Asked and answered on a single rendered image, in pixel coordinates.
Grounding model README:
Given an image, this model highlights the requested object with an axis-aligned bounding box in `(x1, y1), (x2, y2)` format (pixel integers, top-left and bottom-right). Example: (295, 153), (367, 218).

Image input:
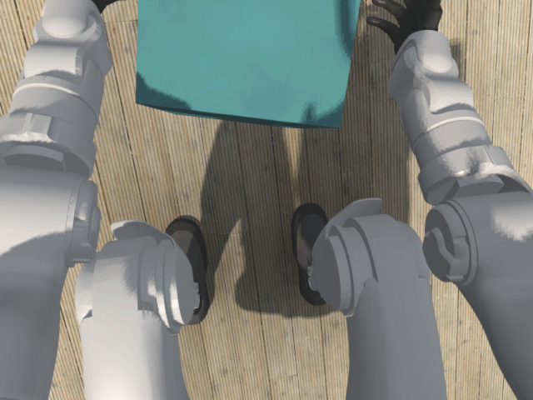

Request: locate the robot left foot
(166, 218), (209, 325)

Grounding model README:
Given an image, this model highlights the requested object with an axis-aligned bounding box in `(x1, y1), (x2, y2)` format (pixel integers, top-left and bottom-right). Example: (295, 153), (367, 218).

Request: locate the robot right foot
(291, 203), (328, 306)

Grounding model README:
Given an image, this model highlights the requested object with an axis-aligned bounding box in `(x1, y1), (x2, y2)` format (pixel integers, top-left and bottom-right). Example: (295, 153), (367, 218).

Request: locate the carton
(136, 0), (361, 128)

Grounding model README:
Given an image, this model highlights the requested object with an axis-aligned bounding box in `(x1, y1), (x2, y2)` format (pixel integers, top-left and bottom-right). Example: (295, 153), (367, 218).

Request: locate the robot right forearm
(387, 30), (533, 206)

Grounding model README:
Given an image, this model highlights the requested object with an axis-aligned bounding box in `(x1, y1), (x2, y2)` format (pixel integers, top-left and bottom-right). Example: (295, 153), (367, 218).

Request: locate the robot left upper arm
(0, 164), (101, 400)

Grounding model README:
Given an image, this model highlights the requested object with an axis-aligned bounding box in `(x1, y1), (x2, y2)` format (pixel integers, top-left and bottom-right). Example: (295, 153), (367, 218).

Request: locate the robot right hand
(366, 0), (443, 55)

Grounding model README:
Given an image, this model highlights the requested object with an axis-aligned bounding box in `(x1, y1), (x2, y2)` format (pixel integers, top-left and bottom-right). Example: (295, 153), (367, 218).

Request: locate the robot foot
(291, 203), (328, 306)
(166, 218), (209, 325)

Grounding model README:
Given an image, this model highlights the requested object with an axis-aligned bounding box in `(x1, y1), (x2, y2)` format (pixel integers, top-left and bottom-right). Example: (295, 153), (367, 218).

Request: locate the robot right upper arm
(422, 191), (533, 400)

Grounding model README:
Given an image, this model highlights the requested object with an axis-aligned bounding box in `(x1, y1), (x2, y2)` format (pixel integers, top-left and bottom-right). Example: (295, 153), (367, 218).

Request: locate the robot left forearm
(0, 0), (112, 180)

